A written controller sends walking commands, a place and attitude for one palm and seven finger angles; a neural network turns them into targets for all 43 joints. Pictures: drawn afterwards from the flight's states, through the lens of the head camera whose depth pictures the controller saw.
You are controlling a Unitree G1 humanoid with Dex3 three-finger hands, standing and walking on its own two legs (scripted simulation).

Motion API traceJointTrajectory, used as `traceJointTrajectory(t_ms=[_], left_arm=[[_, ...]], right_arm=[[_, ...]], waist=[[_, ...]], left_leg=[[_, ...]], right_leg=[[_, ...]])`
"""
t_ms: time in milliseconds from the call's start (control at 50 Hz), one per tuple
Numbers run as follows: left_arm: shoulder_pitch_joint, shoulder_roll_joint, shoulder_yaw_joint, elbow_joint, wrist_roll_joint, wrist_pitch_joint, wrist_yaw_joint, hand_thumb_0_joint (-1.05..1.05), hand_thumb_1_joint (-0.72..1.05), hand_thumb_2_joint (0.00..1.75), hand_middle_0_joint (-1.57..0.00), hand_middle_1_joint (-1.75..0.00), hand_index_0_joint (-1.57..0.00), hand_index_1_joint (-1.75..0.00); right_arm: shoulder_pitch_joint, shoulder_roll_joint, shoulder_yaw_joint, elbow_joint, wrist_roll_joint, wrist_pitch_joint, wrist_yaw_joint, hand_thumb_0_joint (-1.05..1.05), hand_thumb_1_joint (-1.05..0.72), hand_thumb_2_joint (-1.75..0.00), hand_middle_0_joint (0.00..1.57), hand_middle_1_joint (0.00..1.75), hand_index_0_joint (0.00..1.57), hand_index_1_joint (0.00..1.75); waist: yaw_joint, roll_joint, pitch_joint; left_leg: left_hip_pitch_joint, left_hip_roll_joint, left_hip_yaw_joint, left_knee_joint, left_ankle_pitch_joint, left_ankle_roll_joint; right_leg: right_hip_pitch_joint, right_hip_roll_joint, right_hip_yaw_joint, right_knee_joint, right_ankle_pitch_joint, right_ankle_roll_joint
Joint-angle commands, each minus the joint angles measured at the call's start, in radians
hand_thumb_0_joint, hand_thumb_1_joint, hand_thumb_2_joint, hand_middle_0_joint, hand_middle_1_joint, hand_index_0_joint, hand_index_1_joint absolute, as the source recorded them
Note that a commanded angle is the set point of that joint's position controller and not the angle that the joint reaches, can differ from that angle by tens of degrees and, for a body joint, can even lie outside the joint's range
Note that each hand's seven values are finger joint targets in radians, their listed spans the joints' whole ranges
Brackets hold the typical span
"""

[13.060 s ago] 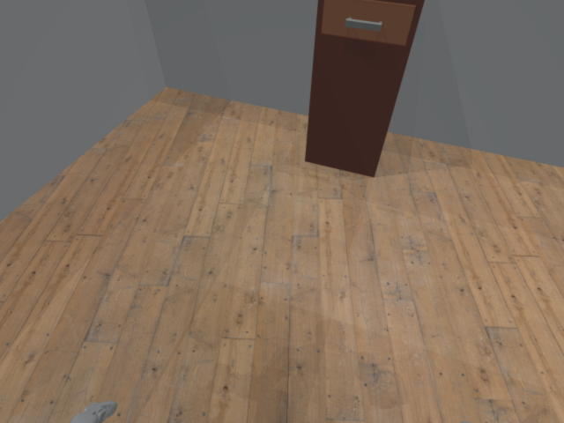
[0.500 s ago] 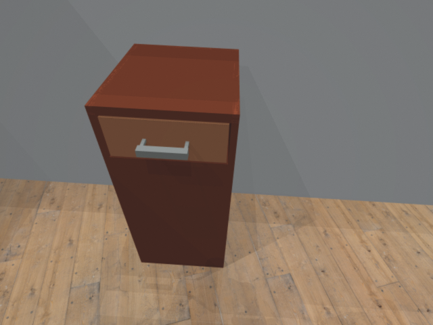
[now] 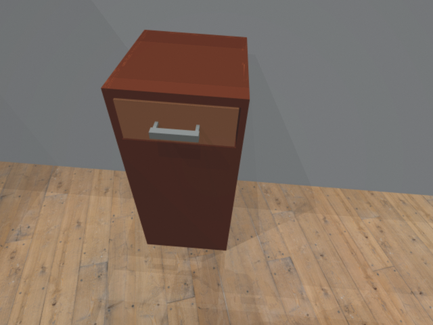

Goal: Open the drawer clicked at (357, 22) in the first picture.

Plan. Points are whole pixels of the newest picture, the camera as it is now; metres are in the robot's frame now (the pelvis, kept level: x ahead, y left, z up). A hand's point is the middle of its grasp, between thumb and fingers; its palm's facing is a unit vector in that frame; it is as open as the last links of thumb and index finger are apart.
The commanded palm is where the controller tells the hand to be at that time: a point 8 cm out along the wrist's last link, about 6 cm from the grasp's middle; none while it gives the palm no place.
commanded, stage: come to a stop and stand still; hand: left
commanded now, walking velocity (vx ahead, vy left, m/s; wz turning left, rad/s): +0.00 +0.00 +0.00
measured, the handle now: (175, 130) +0.62 +0.16 +0.00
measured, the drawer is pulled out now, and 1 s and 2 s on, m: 0.00 0.00 0.00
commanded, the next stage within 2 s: look again from close up in 1.36 s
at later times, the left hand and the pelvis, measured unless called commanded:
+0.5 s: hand out of the picture -0.08 +0.15 -0.18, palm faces +0.09 -0.99 -0.13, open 7.4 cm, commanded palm none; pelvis -0.03 +0.01 +0.00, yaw +1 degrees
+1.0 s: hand out of the picture -0.12 +0.16 -0.19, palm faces +0.11 -0.99 -0.13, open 7.4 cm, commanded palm none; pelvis -0.07 +0.01 -0.01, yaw +1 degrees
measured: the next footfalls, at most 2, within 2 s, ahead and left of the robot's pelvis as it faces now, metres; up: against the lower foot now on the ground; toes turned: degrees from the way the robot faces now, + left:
left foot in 0.98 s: -0.07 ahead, +0.12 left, +0.00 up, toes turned +1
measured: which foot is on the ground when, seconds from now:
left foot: down 0.00-0.78, up 0.80-0.96, down 0.98-1.00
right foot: down 0.00-1.00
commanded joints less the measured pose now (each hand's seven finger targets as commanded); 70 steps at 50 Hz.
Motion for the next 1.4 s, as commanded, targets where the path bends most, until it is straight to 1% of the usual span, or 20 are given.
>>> traceJointTrajectory(t_ms=[0, 240, 460, 540, 620, 680, 720, 760, 780, 820, 840, 900, 940, 980, 1000, 1020, 1040, 1120, 1200, 1380], left_arm=[[0.083, 0.06, 0.023, -0.02, 0.008, -0.012, 0.004, 0.0, 0.9, 0.9, -0.2, -0.3, -0.2, -0.3], [0.137, 0.027, 0.032, -0.001, 0.015, -0.009, 0.004, 0.0, 0.9, 0.9, -0.2, -0.3, -0.2, -0.3], [0.112, 0.035, 0.038, -0.009, 0.013, -0.01, 0.004, 0.0, 0.9, 0.9, -0.2, -0.3, -0.2, -0.3], [0.144, 0.027, 0.043, -0.002, 0.018, -0.002, 0.0, 0.0, 0.9, 0.9, -0.2, -0.3, -0.2, -0.3], [0.242, -0.003, 0.05, 0.027, 0.022, 0.017, -0.006, 0.0, 0.9, 0.9, -0.2, -0.3, -0.2, -0.3], [0.313, -0.028, 0.053, 0.044, 0.019, 0.022, -0.006, 0.0, 0.9, 0.9, -0.2, -0.3, -0.2, -0.3], [0.285, -0.012, 0.048, 0.036, 0.019, 0.009, 0.0, 0.0, 0.9, 0.9, -0.2, -0.3, -0.2, -0.3], [0.16, 0.061, 0.046, -0.001, 0.016, -0.001, 0.013, 0.0, 0.9, 0.9, -0.2, -0.3, -0.2, -0.3], [0.028, 0.082, 0.05, -0.035, 0.012, -0.002, 0.019, 0.0, 0.9, 0.9, -0.2, -0.3, -0.2, -0.3], [-0.114, 0.085, 0.052, -0.076, 0.009, -0.011, 0.025, 0.0, 0.9, 0.9, -0.2, -0.3, -0.2, -0.3], [-0.136, 0.086, 0.052, -0.083, 0.013, -0.014, 0.023, 0.0, 0.9, 0.9, -0.2, -0.3, -0.2, -0.3], [0.002, 0.09, 0.055, -0.038, 0.017, -0.011, 0.013, 0.0, 0.9, 0.9, -0.2, -0.3, -0.2, -0.3], [0.061, 0.084, 0.055, -0.009, 0.011, -0.003, 0.009, 0.0, 0.9, 0.9, -0.2, -0.3, -0.2, -0.3], [0.103, 0.035, 0.045, 0.003, -0.006, -0.005, 0.0, 0.0, 0.9, 0.9, -0.2, -0.3, -0.2, -0.3], [0.1, 0.023, 0.042, 0.007, -0.005, -0.011, -0.003, 0.0, 0.9, 0.9, -0.2, -0.3, -0.2, -0.3], [0.087, 0.022, 0.04, 0.012, -0.006, -0.013, -0.004, 0.0, 0.9, 0.9, -0.2, -0.3, -0.2, -0.3], [0.05, 0.035, 0.038, 0.017, 0.001, -0.007, -0.003, 0.0, 0.9, 0.9, -0.2, -0.3, -0.2, -0.3], [0.024, 0.039, 0.034, 0.018, 0.005, -0.001, -0.008, 0.0, 0.9, 0.9, -0.2, -0.3, -0.2, -0.3], [0.039, 0.031, 0.03, 0.025, 0.006, 0.0, -0.01, 0.0, 0.9, 0.9, -0.2, -0.3, -0.2, -0.3], [0.051, 0.025, 0.025, 0.034, 0.0, -0.014, -0.003, 0.0, 0.9, 0.9, -0.2, -0.3, -0.2, -0.3]], right_arm=[[0.032, -0.112, -0.03, -0.04, -0.002, -0.012, -0.004, 0.0, -0.9, -0.9, 0.2, 0.3, 0.2, 0.3], [0.026, -0.102, -0.041, -0.042, -0.003, -0.005, -0.006, 0.0, -0.9, -0.9, 0.2, 0.3, 0.2, 0.3], [0.043, -0.074, -0.039, -0.04, -0.004, -0.003, -0.003, 0.0, -0.9, -0.9, 0.2, 0.3, 0.2, 0.3], [0.019, -0.094, -0.044, -0.049, -0.006, 0.0, -0.006, 0.0, -0.9, -0.9, 0.2, 0.3, 0.2, 0.3], [-0.069, -0.146, -0.057, -0.069, -0.006, 0.006, -0.008, 0.0, -0.9, -0.9, 0.2, 0.3, 0.2, 0.3], [-0.132, -0.156, -0.061, -0.085, -0.007, 0.01, -0.007, 0.0, -0.9, -0.9, 0.2, 0.3, 0.2, 0.3], [-0.094, -0.12, -0.055, -0.078, -0.005, 0.018, -0.004, 0.0, -0.9, -0.9, 0.2, 0.3, 0.2, 0.3], [-0.031, -0.03, -0.045, -0.067, 0.007, 0.035, -0.001, 0.0, -0.9, -0.9, 0.2, 0.3, 0.2, 0.3], [0.011, -0.042, -0.054, -0.053, 0.001, 0.041, 0.002, 0.0, -0.9, -0.9, 0.2, 0.3, 0.2, 0.3], [0.084, -0.051, -0.063, -0.028, 0.004, 0.045, 0.008, 0.0, -0.9, -0.9, 0.2, 0.3, 0.2, 0.3], [0.105, -0.047, -0.061, -0.018, 0.004, 0.037, 0.01, 0.0, -0.9, -0.9, 0.2, 0.3, 0.2, 0.3], [0.065, -0.006, -0.035, -0.03, 0.005, 0.003, 0.0, 0.0, -0.9, -0.9, 0.2, 0.3, 0.2, 0.3], [0.087, -0.001, -0.023, -0.016, 0.009, -0.012, -0.009, 0.0, -0.9, -0.9, 0.2, 0.3, 0.2, 0.3], [0.086, -0.054, -0.023, -0.016, 0.0, -0.035, -0.023, 0.0, -0.9, -0.9, 0.2, 0.3, 0.2, 0.3], [0.067, -0.075, -0.024, -0.023, -0.004, -0.038, -0.028, 0.0, -0.9, -0.9, 0.2, 0.3, 0.2, 0.3], [0.065, -0.081, -0.027, -0.021, -0.006, -0.045, -0.035, 0.0, -0.9, -0.9, 0.2, 0.3, 0.2, 0.3], [0.05, -0.07, -0.022, -0.01, -0.001, -0.05, -0.031, 0.0, -0.9, -0.9, 0.2, 0.3, 0.2, 0.3], [0.052, -0.078, -0.021, -0.01, 0.0, -0.044, -0.028, 0.0, -0.9, -0.9, 0.2, 0.3, 0.2, 0.3], [0.069, -0.076, -0.022, 0.0, 0.001, -0.039, -0.027, 0.0, -0.9, -0.9, 0.2, 0.3, 0.2, 0.3], [0.1, -0.056, -0.017, 0.009, 0.005, -0.037, -0.026, 0.0, -0.9, -0.9, 0.2, 0.3, 0.2, 0.3]], waist=[[0.007, 0.03, 0.112], [0.016, 0.035, 0.098], [-0.009, -0.005, 0.112], [0.011, 0.064, 0.1], [0.065, 0.169, 0.077], [0.09, 0.136, 0.044], [0.065, -0.029, 0.105], [-0.008, -0.258, 0.176], [-0.047, -0.271, 0.144], [-0.1, -0.231, 0.114], [-0.105, -0.177, 0.104], [-0.03, -0.07, 0.111], [-0.011, -0.017, 0.114], [0.027, 0.124, 0.103], [0.041, 0.112, 0.078], [0.041, 0.087, 0.06], [0.035, 0.145, 0.049], [0.038, 0.068, 0.118], [0.034, 0.052, 0.168], [0.011, 0.002, 0.113]], left_leg=[[-0.146, 0.121, -0.183, -0.205, -0.366, -0.01], [-0.173, 0.127, -0.2, -0.223, -0.412, -0.006], [-0.102, 0.095, -0.168, -0.149, -0.343, -0.015], [-0.176, 0.117, -0.196, -0.219, -0.44, -0.013], [-0.372, 0.196, -0.243, -0.355, -0.557, 0.017], [-0.338, 0.203, -0.218, -0.323, -0.495, 0.034], [-0.25, 0.113, -0.16, -0.203, -0.439, -0.008], [-0.069, 0.002, -0.051, 0.162, -0.177, -0.058], [0.017, 0.005, -0.057, 0.341, -0.152, -0.054], [0.058, 0.012, -0.076, 0.533, -0.15, -0.04], [0.054, 0.019, -0.061, 0.542, -0.153, -0.039], [-0.023, 0.026, -0.013, 0.206, -0.232, -0.035], [0.041, 0.025, -0.029, -0.095, -0.162, -0.032], [-0.019, 0.147, -0.197, -0.19, -0.151, 0.008], [-0.075, 0.179, -0.204, -0.197, -0.174, 0.018], [-0.09, 0.166, -0.199, -0.19, -0.117, 0.019], [-0.082, 0.159, -0.197, -0.209, -0.077, 0.008], [-0.172, 0.159, -0.214, -0.273, -0.282, 0.002], [-0.192, 0.15, -0.21, -0.283, -0.331, 0.005], [-0.086, 0.118, -0.157, -0.205, -0.177, -0.003]], right_leg=[[-0.043, -0.059, 0.084, -0.091, -0.209, -0.02], [-0.051, -0.038, 0.07, -0.046, -0.205, -0.017], [-0.175, -0.061, 0.121, -0.111, -0.308, -0.024], [-0.1, -0.026, 0.073, -0.037, -0.261, -0.014], [0.101, 0.023, -0.016, 0.252, -0.151, -0.006], [0.142, 0.019, -0.028, 0.219, -0.158, -0.01], [0.038, -0.013, 0.051, -0.068, -0.242, -0.026], [-0.306, -0.24, 0.354, -0.356, -0.599, -0.115], [-0.433, -0.277, 0.383, -0.411, -0.635, -0.139], [-0.509, -0.239, 0.309, -0.392, -0.524, -0.123], [-0.486, -0.212, 0.245, -0.356, -0.425, -0.114], [-0.227, -0.168, 0.204, -0.255, -0.277, -0.117], [-0.161, -0.134, 0.204, -0.163, -0.267, -0.088], [-0.093, -0.048, 0.14, -0.084, -0.099, -0.035], [-0.009, -0.043, 0.109, -0.073, -0.009, -0.024], [0.048, -0.048, 0.086, -0.036, 0.076, -0.02], [0.067, -0.058, 0.069, -0.019, 0.081, -0.018], [0.083, -0.051, 0.063, -0.014, 0.039, -0.008], [0.064, -0.054, 0.061, -0.014, 0.036, -0.005], [0.044, -0.074, 0.086, -0.045, 0.081, -0.013]])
